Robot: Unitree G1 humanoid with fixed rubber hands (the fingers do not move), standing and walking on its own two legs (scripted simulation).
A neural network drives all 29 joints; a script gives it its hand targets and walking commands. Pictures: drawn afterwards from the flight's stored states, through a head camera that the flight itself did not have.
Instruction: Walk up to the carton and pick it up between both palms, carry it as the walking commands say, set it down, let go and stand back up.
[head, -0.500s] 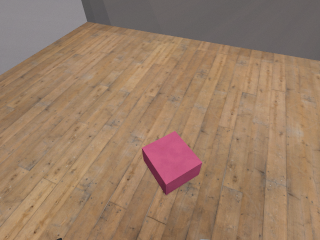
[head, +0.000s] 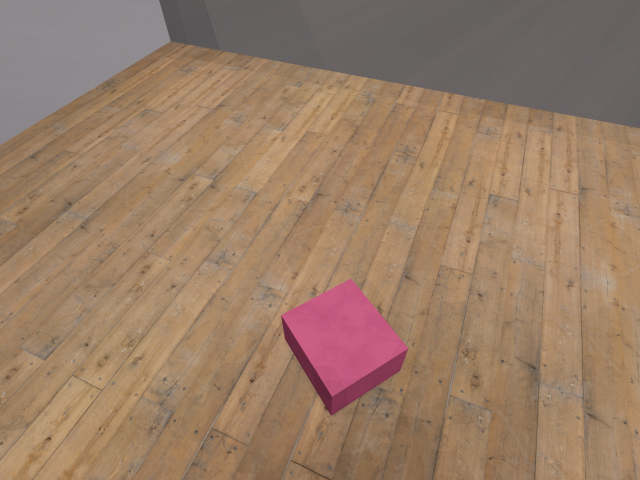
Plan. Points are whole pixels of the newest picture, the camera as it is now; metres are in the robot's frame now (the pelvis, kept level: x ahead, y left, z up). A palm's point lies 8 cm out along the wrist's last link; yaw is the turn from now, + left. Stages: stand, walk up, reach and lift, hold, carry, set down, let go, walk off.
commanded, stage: walk up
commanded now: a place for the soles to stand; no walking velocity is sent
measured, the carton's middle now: (341, 343) +0.63 -0.05 -0.66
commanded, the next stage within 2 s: none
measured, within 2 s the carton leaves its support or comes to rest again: neither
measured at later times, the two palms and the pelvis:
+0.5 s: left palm out of the picture +0.14 +0.28 -0.09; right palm out of the picture +0.09 -0.33 -0.09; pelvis +0.03 -0.02 -0.01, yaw -1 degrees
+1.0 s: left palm (122, 460) +0.19 +0.28 -0.08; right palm out of the picture +0.11 -0.35 -0.09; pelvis +0.05 -0.03 -0.01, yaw +3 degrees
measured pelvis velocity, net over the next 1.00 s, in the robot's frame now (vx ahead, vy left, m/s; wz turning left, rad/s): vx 0.05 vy -0.03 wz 0.05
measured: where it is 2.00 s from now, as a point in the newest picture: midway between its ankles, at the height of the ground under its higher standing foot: outside the picture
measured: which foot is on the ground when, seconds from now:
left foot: down 0.00-1.00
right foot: up 0.00-0.16, down 0.18-0.90, up 0.92-1.00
